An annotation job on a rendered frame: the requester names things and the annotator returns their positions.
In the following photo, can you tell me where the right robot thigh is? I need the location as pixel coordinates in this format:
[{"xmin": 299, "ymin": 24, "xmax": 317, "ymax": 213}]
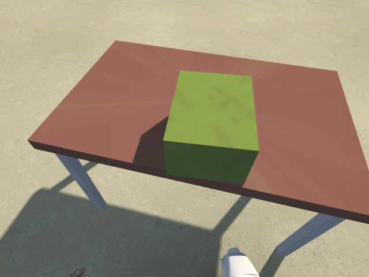
[{"xmin": 221, "ymin": 252, "xmax": 260, "ymax": 277}]

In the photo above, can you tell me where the robot right shin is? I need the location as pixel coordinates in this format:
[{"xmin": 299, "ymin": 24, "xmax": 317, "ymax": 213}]
[{"xmin": 227, "ymin": 248, "xmax": 240, "ymax": 253}]

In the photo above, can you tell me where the table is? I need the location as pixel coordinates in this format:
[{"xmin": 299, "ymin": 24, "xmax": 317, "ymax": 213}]
[{"xmin": 28, "ymin": 40, "xmax": 369, "ymax": 257}]

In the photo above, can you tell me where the carton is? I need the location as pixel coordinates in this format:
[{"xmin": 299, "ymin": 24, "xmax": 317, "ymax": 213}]
[{"xmin": 163, "ymin": 70, "xmax": 259, "ymax": 184}]

